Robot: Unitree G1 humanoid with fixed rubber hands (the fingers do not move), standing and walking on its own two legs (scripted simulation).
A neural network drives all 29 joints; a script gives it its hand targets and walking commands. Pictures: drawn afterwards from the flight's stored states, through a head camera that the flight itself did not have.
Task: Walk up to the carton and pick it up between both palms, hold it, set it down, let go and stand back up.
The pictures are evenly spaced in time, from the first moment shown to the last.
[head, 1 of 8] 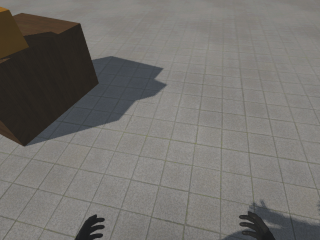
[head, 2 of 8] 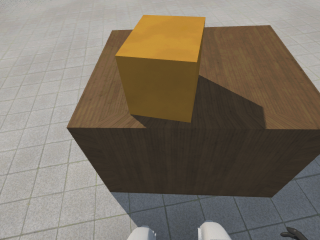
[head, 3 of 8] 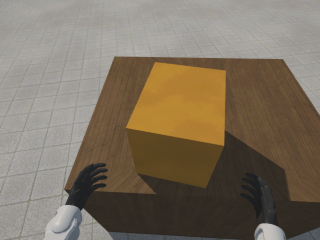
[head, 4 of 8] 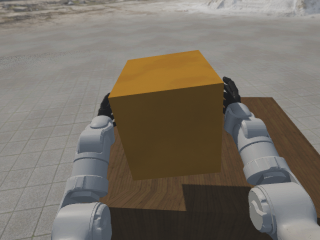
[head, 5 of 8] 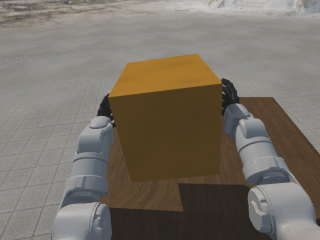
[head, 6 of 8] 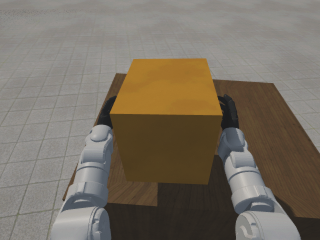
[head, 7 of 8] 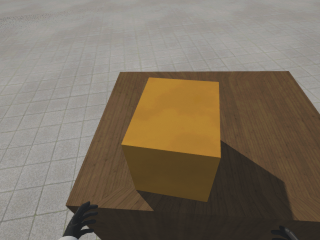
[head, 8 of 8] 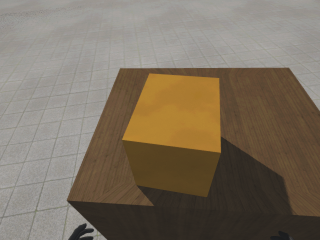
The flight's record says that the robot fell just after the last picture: no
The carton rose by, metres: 0.21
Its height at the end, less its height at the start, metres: +0.00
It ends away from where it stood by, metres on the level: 0.02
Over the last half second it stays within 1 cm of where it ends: yes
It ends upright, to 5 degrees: yes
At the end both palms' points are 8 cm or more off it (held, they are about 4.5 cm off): yes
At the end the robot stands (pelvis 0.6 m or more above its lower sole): yes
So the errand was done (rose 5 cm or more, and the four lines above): yes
